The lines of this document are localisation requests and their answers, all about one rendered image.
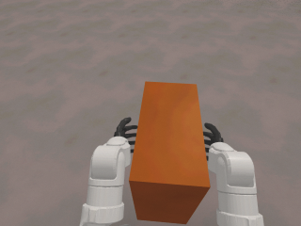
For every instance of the right robot hand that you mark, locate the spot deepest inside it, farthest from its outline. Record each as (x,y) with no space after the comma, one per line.
(215,136)

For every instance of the left robot forearm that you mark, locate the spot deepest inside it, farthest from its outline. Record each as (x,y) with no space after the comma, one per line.
(104,204)

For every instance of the left robot hand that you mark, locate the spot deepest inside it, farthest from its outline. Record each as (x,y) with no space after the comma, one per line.
(121,129)

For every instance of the carton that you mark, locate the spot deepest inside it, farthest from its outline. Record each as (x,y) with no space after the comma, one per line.
(169,174)

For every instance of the right robot forearm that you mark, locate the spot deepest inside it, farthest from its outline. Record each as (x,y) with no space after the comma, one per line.
(236,185)

